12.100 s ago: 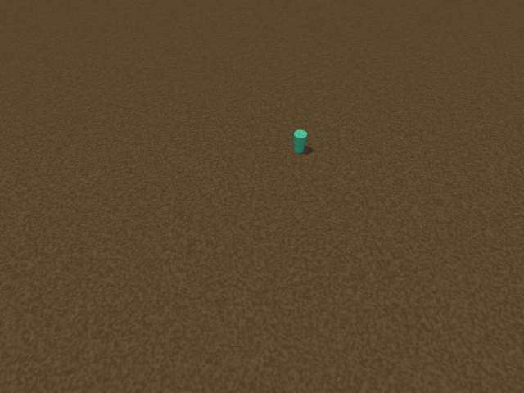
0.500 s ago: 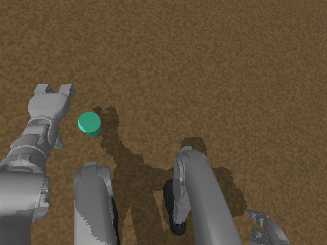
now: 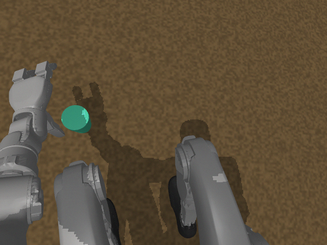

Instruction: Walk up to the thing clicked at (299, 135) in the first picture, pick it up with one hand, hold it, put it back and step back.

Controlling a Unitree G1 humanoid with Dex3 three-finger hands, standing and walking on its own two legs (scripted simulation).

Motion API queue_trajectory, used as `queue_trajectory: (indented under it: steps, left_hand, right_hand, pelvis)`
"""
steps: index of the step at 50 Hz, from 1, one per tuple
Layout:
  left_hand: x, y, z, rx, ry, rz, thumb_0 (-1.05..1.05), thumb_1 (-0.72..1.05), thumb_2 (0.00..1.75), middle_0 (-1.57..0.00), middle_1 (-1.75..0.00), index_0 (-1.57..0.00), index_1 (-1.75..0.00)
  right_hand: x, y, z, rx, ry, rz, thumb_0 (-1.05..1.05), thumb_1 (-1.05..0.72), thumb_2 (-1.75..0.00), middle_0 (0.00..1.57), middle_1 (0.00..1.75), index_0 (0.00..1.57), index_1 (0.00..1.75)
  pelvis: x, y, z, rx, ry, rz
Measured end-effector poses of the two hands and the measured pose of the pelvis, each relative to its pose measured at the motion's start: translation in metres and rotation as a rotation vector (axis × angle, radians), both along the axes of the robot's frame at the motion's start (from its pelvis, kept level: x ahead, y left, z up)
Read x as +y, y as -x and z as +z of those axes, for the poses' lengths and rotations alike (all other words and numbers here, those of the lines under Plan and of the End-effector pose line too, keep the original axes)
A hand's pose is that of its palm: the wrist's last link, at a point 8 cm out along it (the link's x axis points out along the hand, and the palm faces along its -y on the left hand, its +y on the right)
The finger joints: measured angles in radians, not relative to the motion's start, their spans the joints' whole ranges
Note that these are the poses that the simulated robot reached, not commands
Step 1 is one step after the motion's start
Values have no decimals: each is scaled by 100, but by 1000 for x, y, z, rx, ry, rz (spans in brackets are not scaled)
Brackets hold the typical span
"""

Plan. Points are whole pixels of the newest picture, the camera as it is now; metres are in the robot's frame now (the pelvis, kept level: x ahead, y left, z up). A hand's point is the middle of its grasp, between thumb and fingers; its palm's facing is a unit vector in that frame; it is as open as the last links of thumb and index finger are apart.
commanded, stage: rest palm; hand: left
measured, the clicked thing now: (79, 122) +0.45 +0.17 -0.29
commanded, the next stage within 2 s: go down in 0.08 s
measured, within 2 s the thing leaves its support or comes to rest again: neither
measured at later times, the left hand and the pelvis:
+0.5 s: hand (55, 116) +0.45 +0.21 -0.17, palm faces -0.17 -0.45 -0.88, open 14.2 cm; pelvis -0.02 +0.00 -0.01, yaw +0 degrees
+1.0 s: hand (56, 119) +0.44 +0.21 -0.16, palm faces -0.15 -0.69 -0.71, open 13.1 cm; pelvis -0.02 +0.00 -0.02, yaw -2 degrees
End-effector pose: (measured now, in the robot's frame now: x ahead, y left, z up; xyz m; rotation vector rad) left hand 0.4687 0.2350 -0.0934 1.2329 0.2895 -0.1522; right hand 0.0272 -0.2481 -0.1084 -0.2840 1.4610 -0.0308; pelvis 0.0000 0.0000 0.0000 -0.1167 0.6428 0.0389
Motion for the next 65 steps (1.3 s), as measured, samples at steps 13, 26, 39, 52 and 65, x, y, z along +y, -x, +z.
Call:
queue_trajectory:
  steps: [13,26,39,52,65]
  left_hand:
    - [-17,45,-21,144,243,-87,0,-31,65,-25,-86,-32,-77]
    - [4,27,-23,-97,128,40,0,-44,54,-30,-72,-36,-66]
    - [-18,26,-22,101,417,50,0,-31,54,-41,-88,-50,-79]
    - [17,39,-14,-156,419,41,0,-46,64,-43,-85,-49,-79]
    - [7,51,60,-135,647,127,0,-18,67,-68,-92,-74,-86]
  right_hand:
    - [-42,-50,38,-106,146,175,0,-91,-89,21,30,20,30]
    - [-30,-29,11,-51,106,167,0,-92,-89,20,30,20,30]
    - [-12,-6,12,-33,32,98,0,-93,-89,21,30,20,30]
    - [-28,-31,11,-36,114,201,0,-93,-89,20,30,20,30]
    - [-11,-70,30,-179,27,143,0,-94,-90,21,30,20,30]
  pelvis:
    - [-4,14,9,-63,6,9]
    - [-2,15,-12,-57,14,8]
    - [-1,12,-1,-60,21,0]
    - [0,17,-16,-87,37,2]
    - [0,11,23,-51,7,15]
